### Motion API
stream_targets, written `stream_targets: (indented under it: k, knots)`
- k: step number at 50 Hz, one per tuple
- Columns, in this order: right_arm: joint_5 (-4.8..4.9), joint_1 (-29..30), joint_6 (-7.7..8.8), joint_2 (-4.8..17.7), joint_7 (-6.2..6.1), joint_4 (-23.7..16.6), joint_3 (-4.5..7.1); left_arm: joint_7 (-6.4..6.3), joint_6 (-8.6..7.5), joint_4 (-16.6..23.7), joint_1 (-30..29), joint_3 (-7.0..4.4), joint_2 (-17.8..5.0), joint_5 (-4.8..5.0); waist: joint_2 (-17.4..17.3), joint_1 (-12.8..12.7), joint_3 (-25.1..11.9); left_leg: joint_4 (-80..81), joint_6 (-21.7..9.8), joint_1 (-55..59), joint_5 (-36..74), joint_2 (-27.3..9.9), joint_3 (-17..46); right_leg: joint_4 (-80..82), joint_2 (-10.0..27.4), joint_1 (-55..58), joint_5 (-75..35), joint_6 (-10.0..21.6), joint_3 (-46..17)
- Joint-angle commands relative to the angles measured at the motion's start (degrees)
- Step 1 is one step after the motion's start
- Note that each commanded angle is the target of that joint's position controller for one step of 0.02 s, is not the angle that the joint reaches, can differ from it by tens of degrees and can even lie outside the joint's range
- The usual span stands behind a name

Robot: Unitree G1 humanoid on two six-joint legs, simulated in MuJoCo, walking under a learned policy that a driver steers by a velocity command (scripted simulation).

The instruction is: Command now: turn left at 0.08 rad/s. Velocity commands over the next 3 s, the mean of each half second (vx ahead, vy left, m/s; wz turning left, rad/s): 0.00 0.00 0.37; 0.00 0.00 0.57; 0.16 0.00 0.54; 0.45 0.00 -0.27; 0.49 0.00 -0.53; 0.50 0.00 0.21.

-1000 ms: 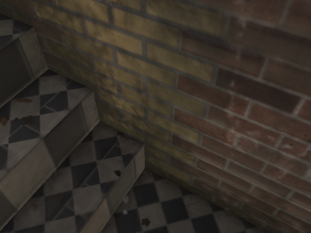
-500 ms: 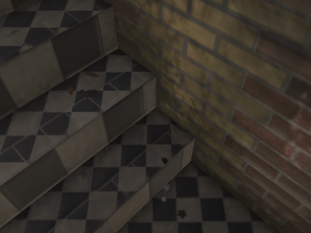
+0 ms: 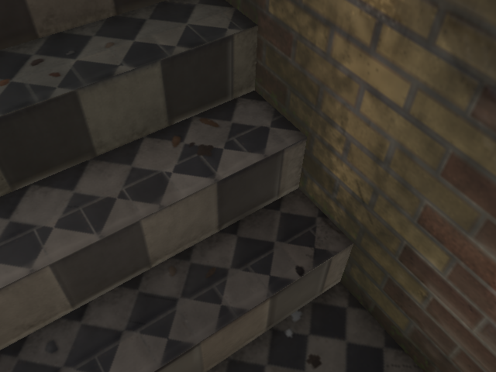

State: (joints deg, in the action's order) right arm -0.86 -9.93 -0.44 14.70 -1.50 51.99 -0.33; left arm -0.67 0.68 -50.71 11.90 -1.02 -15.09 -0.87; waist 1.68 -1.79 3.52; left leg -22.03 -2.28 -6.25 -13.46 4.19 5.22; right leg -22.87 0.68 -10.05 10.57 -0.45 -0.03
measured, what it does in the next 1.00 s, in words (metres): steps on the spot, turning left: left foot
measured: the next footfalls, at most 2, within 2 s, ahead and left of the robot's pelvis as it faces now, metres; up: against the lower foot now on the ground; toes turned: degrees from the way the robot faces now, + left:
left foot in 0.54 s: -0.01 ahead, +0.12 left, +0.00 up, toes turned +15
right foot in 1.06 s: +0.07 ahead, -0.06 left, +0.00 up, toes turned +37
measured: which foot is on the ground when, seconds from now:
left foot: down 0.00-0.28, up 0.30-0.52, down 0.54-1.00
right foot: down 0.00-0.54, up 0.56-1.00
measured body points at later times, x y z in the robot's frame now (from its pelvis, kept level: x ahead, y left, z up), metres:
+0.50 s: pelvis -0.02 +0.01 -0.01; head +0.01 +0.02 +0.44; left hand +0.01 +0.31 -0.14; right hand +0.14 -0.24 -0.13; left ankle -0.05 +0.11 -0.72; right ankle +0.02 -0.12 -0.74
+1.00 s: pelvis -0.03 +0.02 +0.00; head +0.01 +0.03 +0.45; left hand -0.05 +0.33 -0.11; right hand +0.18 -0.21 -0.13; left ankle -0.05 +0.11 -0.74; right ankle +0.03 -0.09 -0.72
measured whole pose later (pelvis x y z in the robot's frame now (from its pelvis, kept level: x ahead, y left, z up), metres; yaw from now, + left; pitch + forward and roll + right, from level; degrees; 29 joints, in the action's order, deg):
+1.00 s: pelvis -0.03 +0.02 +0.00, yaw +30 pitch +0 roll +0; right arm -0.8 -10.9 -2.7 17.9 -0.2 52.0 4.5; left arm -2.1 1.6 -46.6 6.9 -2.5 -17.2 -0.4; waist -0.9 1.8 5.2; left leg -24.0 -3.0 -13.5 -9.2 8.0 13.0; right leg -40.9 -2.3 -18.8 23.7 -0.6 -3.4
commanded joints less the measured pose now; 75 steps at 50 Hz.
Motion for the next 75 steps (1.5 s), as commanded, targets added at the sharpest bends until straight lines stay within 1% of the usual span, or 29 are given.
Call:
stream_targets:
  k: [1,6,12,14,15,16,18,21,24,26,27,28,29,30,32,34,37,46,50,52,53,54,55,56,57,60,64,70,75]
  knots:
    - [0.19,1.29,1.45,8.04,-0.95,-0.99,1.31,-0.06,-1.17,1.74,-1.42,-1.17,-6.09,0.05,-7.36,0.7,-2.39,6.62,-1.32,-2.95,8.02,-8.92,8.28,2.69,3.83,2.99,-5.74,0.76,-4.14]
    - [0.82,2.05,1.0,10.88,-0.24,-0.67,3.04,-1.12,-0.95,0.92,-1.3,-1.73,-7.37,-0.09,-6.51,0.96,-1.6,4.27,-4.02,-5.45,10.98,-10.31,13.15,-2.07,1.97,-0.36,0.05,-0.09,-0.5]
    - [0.31,2.87,0.37,10.43,0.93,-2.28,4.55,-2.14,-0.86,1.95,1.09,-2.52,-8.17,-0.1,-5.22,-0.37,-1.7,-0.15,-5.45,-13.69,9.55,-8.85,17.0,-3.88,3.57,0.29,7.07,2.45,-2.55]
    - [0.69,3.99,0.43,8.47,0.96,-3.67,4.31,-2.29,-1.03,2.33,3.01,-3.59,-11.77,-0.47,2.37,-1.7,-3.13,-9.85,-2.17,-19.96,4.86,-2.26,9.22,3.67,11.44,5.78,4.96,6.45,-10.18]
    - [0.04,2.91,0.4,7.27,0.8,-4.08,4.07,-2.33,-1.07,1.87,4.39,-4.24,-13.84,-0.52,10.02,-2.0,-4.62,-20.72,-0.76,-22.26,-6.91,2.37,1.34,8.36,20.31,7.95,-2.94,11.67,-17.49]
    - [-1.16,2.31,0.25,8.31,0.7,-4.01,4.48,-2.46,-1.19,2.18,3.33,-3.67,-11.91,0.04,10.11,-1.23,-5.14,-32.76,-0.55,-23.28,-19.45,0.55,-1.66,8.85,25.73,6.66,-13.7,16.26,-18.9]
    - [-1.37,0.86,-0.21,7.38,1.66,-3.23,4.51,-2.24,-0.75,3.24,-0.53,-2.78,-9.14,-0.27,3.3,2.02,-5.15,-37.27,0.27,-20.18,-17.39,-3.46,-1.06,6.97,21.92,2.49,-16.68,14.71,-9.52]
    - [-0.29,0.84,-1.08,5.9,3.91,-3.53,3.79,-1.68,-0.06,4.1,-3.77,-3.06,-10.11,-0.98,8.71,1.61,-3.73,-26.0,1.92,-15.71,-14.26,-3.81,-5.03,4.97,15.55,0.72,-14.1,10.13,0.53]
    - [-0.42,1.19,-1.84,6.68,3.99,-4.68,3.83,-0.71,0.28,3.21,-1.2,-4.12,-12.58,-0.4,9.66,0.35,-5.87,-18.07,2.04,-11.14,-12.03,-3.08,-8.37,0.87,17.12,1.82,-17.06,9.85,2.14]
    - [-0.76,-1.31,-1.52,6.77,3.58,-4.2,3.95,-0.34,0.53,3.18,-2.02,-4.35,-12.47,-0.05,7.62,2.29,-6.19,-8.26,0.83,-4.44,-4.11,-2.01,-9.26,-4.29,16.67,-2.02,-11.24,6.82,4.4]
    - [-0.75,-3.03,-1.1,8.53,3.25,-3.63,4.65,-0.1,0.87,2.62,-0.23,-4.42,-11.57,-0.48,2.55,3.04,-5.39,-1.78,0.25,-1.15,-0.31,-2.93,-4.54,-10.66,14.74,-5.92,-3.65,3.7,6.75]
    - [-1.06,-3.07,-0.46,14.48,2.33,-4.73,5.84,0.43,1.56,3.8,1.55,-3.75,-8.08,-1.16,-13.85,2.17,-3.39,7.74,-2.57,1.65,5.93,-16.22,15.8,-25.23,7.84,-17.08,17.02,-0.13,11.24]
    - [-0.95,-6.57,-0.26,21.37,2.34,-4.28,7.82,-0.94,2.7,7.59,-4.23,-2.96,-6.44,-0.93,-18.56,4.84,-2.7,8.9,-11.13,-4.07,13.93,-25.34,28.36,-32.09,0.59,-22.51,27.31,-1.06,3.47]
    - [-0.68,-6.78,-0.16,18.17,2.16,-3.56,7.65,-1.45,3.26,7.28,-5.29,-3.24,-8.04,-0.19,-11.51,4.43,-2.03,7.95,-12.47,-3.78,12.62,-22.92,24.56,-35.82,2.12,-22.15,23.96,-0.47,-1.43]
    - [-0.11,-0.38,-0.59,12.41,1.39,-4.63,6.46,-1.31,2.43,5.41,-3.1,-3.33,-8.11,0.74,-9.34,1.14,-0.24,6.65,-9.6,-3.94,10.64,-15.72,16.02,-34.96,3.02,-21.51,14.69,0.29,-2.6]
    - [0.4,0.58,-0.84,9.96,0.69,-5.14,5.85,-1.1,1.62,4.18,-1.74,-3.51,-8.69,-0.73,-9.41,1.15,-3.52,4.84,-9.23,-0.11,19.57,-13.5,13.55,-36.62,1.96,-20.66,11.49,0.09,-2.16]
    - [1.0,-1.79,-0.77,10.9,0.66,-4.07,6.11,-0.77,1.43,4.69,-2.71,-3.16,-7.23,-0.5,-7.25,1.96,-5.38,3.58,-10.25,3.17,23.48,-13.65,14.11,-34.25,1.13,-20.71,11.15,-0.84,-2.31]
    - [-0.01,-2.96,-1.55,13.21,0.85,-2.57,6.89,-1.47,0.69,6.98,-5.13,-2.84,-7.61,0.26,-7.99,3.73,-4.34,3.37,-11.52,1.08,18.56,-13.79,23.04,-22.87,-1.91,-15.32,13.57,-0.62,-3.49]
    - [0.02,0.34,-2.01,13.62,1.29,-2.5,7.15,-1.87,-0.1,7.01,-2.17,-2.76,-7.87,0.82,-8.77,2.06,-5.11,1.94,-9.0,-2.17,19.91,-11.79,25.72,-12.79,-3.77,-6.46,12.88,0.5,-3.83]
    - [0.75,3.56,-2.32,12.86,1.28,-2.9,6.94,-2.46,-0.68,5.88,2.25,-2.67,-7.44,0.67,-7.71,-1.24,-4.66,-0.65,-4.79,-7.75,13.57,-7.67,24.2,2.56,-3.73,3.63,4.26,1.01,-3.1]
    - [1.15,2.51,-2.03,10.01,1.17,-3.36,6.25,-3.08,-1.0,6.06,2.39,-3.43,-11.19,-0.14,-0.76,-0.36,-4.62,-6.79,-1.24,-13.56,2.79,-3.16,19.28,10.02,4.7,8.25,6.15,2.6,-10.95]
    - [1.24,-1.58,-1.55,6.19,0.97,-3.65,5.44,-3.33,-0.67,8.27,-1.45,-4.01,-15.52,-0.41,10.4,2.39,-5.42,-18.85,1.55,-22.0,-14.04,6.0,7.32,13.39,19.33,11.77,5.97,6.88,-26.18]
    - [-0.72,-0.64,-1.65,11.66,0.79,-2.82,6.64,-2.95,-0.09,8.36,-2.72,-4.28,-16.01,-0.65,8.08,1.75,-4.24,-30.23,2.11,-21.64,-18.84,4.09,2.94,12.36,22.79,2.27,3.84,12.79,-27.32]
    - [-1.08,-0.68,-1.76,12.64,1.01,-2.35,7.03,-2.57,-0.11,8.64,-3.89,-3.37,-12.34,-0.48,5.02,3.15,-2.22,-35.84,2.09,-19.88,-16.44,1.9,3.84,12.06,20.94,-1.09,1.52,13.29,-24.36]
    - [-1.22,-1.35,-2.09,12.05,1.5,-1.24,7.12,-2.29,-0.24,8.95,-6.26,-2.7,-9.75,-0.14,3.81,4.28,-0.08,-39.72,2.32,-19.71,-13.07,1.01,3.41,11.18,16.89,-2.69,0.63,11.67,-18.18]
    - [-1.08,-2.11,-2.96,10.84,3.64,-0.34,6.73,-2.32,-0.57,9.08,-5.04,-2.57,-9.28,-0.49,6.78,3.25,-0.65,-42.73,3.9,-23.6,-7.68,-0.19,0.29,11.01,11.3,3.13,4.62,9.39,-9.82]
    - [-1.38,5.28,-2.46,9.9,5.01,-2.83,5.99,-1.85,-1.74,5.98,2.61,-3.5,-11.02,-0.35,5.88,-1.16,0.22,-36.03,4.9,-29.7,-6.25,-2.42,-1.11,13.97,14.01,12.39,13.23,10.53,-10.92]
    - [-1.22,9.95,-1.31,7.63,5.94,-5.0,5.0,-0.74,-3.84,3.39,6.24,-4.12,-10.55,-0.98,5.22,-2.32,1.18,-26.38,3.33,-28.9,-5.19,-5.25,-3.32,15.69,16.59,14.04,11.14,10.98,-6.47]
    - [-1.79,9.51,0.89,4.88,4.9,-4.21,3.17,1.13,-4.77,0.05,7.76,-3.68,-9.42,-0.73,7.19,-0.91,1.36,-8.48,-0.29,-12.33,-7.17,-2.82,-9.0,11.48,14.25,5.49,-8.13,10.74,-1.18]
Over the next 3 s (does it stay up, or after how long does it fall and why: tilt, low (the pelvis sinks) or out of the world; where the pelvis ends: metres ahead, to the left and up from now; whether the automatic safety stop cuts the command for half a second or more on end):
stays up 0.46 0.39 0.21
